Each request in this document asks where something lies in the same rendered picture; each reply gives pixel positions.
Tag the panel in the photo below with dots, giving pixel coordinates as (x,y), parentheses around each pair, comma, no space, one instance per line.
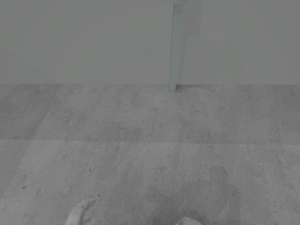
(177,16)

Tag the left robot hand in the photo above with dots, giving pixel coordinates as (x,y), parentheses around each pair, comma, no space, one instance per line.
(76,216)

